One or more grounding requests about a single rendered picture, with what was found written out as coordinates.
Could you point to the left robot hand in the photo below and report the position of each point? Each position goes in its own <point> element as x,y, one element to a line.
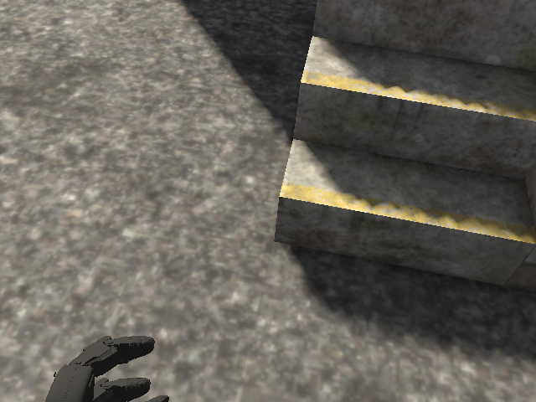
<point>76,382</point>

